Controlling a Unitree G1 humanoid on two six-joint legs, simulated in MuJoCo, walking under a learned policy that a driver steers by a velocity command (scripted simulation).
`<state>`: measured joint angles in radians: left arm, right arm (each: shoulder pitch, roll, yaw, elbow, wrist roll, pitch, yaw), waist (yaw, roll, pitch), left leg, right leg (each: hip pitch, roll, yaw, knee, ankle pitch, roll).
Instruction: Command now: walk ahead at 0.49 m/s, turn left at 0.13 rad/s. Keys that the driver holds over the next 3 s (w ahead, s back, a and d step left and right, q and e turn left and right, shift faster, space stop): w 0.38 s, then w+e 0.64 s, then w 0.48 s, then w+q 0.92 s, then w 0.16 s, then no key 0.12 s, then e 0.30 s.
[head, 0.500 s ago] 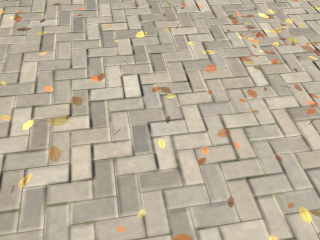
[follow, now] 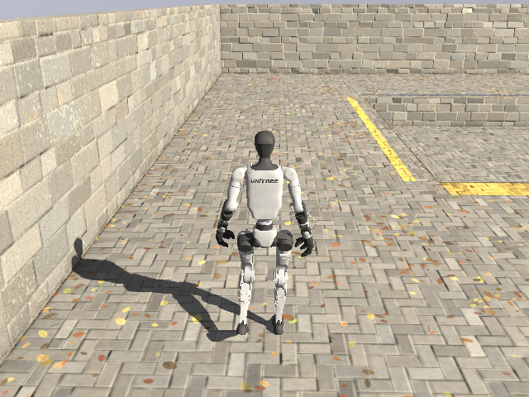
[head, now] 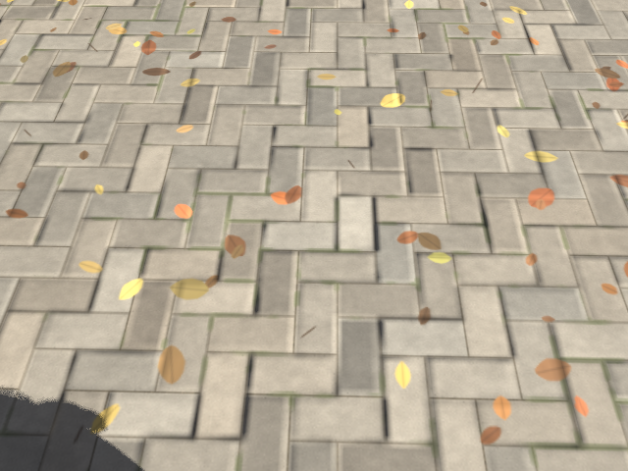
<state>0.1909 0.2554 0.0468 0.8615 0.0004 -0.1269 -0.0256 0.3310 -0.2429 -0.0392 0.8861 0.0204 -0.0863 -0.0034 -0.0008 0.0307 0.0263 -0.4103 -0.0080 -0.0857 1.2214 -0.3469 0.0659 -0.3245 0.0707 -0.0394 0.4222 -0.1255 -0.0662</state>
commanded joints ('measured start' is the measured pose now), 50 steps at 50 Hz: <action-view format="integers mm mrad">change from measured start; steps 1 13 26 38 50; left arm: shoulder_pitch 16 229 152 -130 238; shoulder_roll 66 156 93 26 220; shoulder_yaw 6 18 13 7 86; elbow -31 61 11 -119 -149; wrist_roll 7 -26 -30 -16 -10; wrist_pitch -10 26 50 65 63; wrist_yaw -6 18 28 -12 -8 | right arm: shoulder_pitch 26 -357 -121 3 -102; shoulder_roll -63 -49 -81 -153 -156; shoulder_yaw -20 2 -26 -46 -31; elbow -68 -206 -122 -17 -143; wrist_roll -7 -1 -29 -28 15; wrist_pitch -8 -19 -40 -27 -68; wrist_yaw -4 20 32 -15 8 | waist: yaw -22 87 6 -63 136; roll -78 -90 71 -1 -132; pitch -41 37 -54 62 -337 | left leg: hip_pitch -183 -199 262 403 -415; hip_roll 127 85 259 264 13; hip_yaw -19 75 -106 215 -29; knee -32 -646 -1054 -1093 239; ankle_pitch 73 405 248 482 -180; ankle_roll -4 -44 126 90 -50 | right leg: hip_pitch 139 246 -305 -430 715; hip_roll -278 -275 -202 -169 -390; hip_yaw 332 153 147 77 779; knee -279 -264 750 296 -118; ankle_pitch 13 126 -123 236 -93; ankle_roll -184 -136 25 24 -342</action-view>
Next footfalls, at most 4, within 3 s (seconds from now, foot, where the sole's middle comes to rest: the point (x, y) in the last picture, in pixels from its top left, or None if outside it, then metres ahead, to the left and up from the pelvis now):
0.38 left None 0.38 0.16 -0.77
0.94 right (376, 390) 0.65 -0.10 -0.77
1.46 left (334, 261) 1.02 -0.02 -0.77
1.96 right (438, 213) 1.18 -0.31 -0.77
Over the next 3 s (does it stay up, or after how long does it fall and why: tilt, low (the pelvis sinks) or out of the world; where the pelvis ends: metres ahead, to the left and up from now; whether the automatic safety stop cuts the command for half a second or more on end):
stays up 1.55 -0.14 -0.01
